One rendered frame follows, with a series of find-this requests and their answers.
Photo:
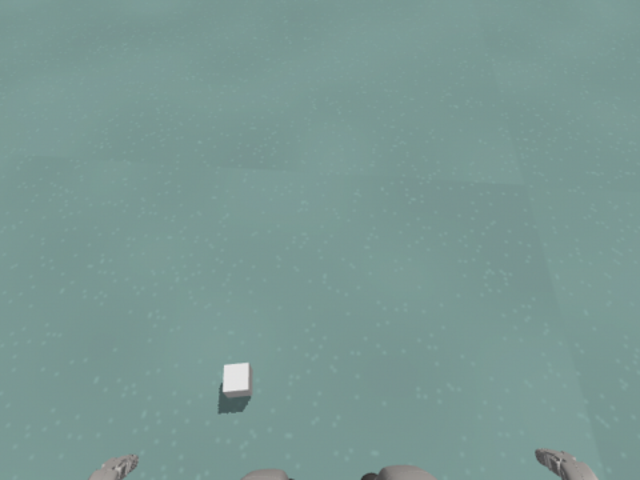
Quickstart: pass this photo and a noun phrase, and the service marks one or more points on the small box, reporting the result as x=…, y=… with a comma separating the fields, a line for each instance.
x=238, y=380

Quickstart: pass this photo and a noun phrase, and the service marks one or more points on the right robot hand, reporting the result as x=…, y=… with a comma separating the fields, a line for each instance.
x=564, y=465

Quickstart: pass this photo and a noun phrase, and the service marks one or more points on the left robot hand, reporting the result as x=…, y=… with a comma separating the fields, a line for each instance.
x=115, y=468

